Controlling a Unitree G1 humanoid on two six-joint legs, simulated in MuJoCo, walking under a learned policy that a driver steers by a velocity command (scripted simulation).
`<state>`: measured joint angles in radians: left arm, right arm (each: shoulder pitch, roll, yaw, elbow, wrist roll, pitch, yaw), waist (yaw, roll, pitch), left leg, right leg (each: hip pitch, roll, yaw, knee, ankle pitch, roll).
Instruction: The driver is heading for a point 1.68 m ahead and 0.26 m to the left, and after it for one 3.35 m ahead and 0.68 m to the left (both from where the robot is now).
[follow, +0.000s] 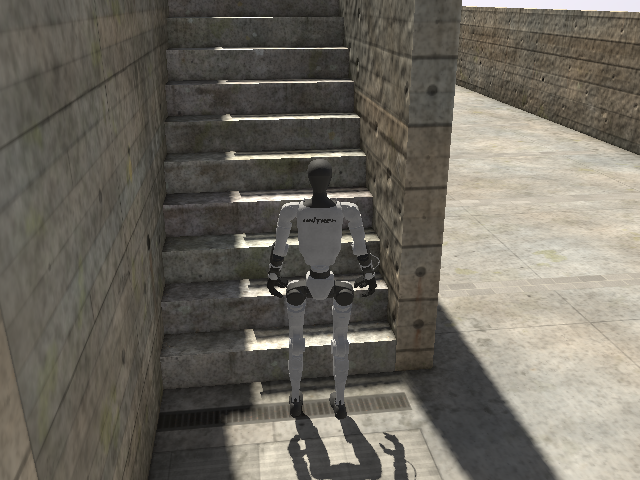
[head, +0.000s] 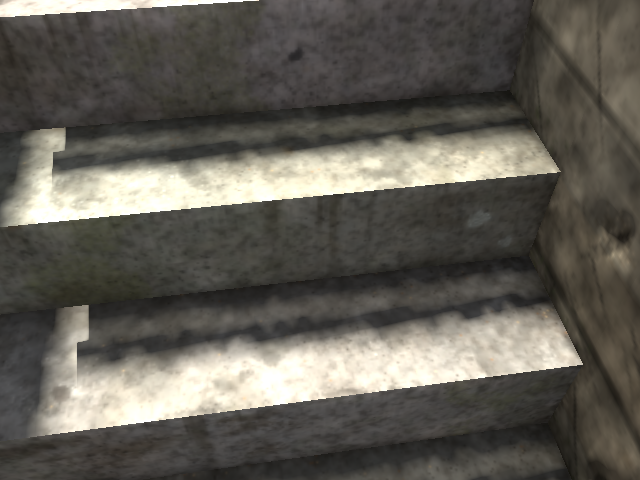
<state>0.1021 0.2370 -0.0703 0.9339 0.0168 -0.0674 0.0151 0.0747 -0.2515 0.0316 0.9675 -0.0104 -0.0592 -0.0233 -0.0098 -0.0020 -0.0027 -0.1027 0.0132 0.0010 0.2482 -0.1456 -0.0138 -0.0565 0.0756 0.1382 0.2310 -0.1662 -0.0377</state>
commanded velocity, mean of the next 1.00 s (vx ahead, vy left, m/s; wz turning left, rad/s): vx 0.34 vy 0.00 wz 0.00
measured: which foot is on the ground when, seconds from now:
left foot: down 0.00-1.00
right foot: down 0.00-1.00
